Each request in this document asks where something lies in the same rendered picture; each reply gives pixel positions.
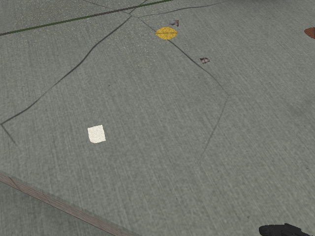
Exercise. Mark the right robot hand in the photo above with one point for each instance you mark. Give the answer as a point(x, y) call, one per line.
point(281, 230)

